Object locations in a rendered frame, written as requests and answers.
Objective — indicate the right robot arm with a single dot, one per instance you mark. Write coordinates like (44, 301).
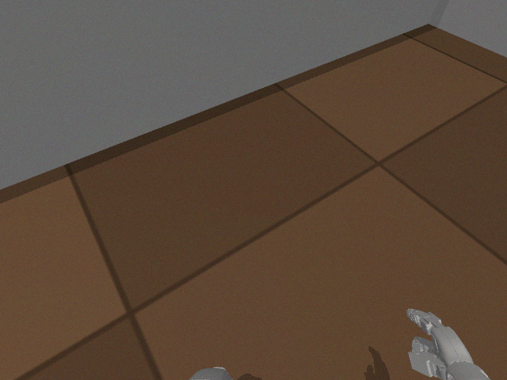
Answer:
(465, 371)

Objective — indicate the right robot hand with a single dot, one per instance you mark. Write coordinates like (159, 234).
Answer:
(432, 358)

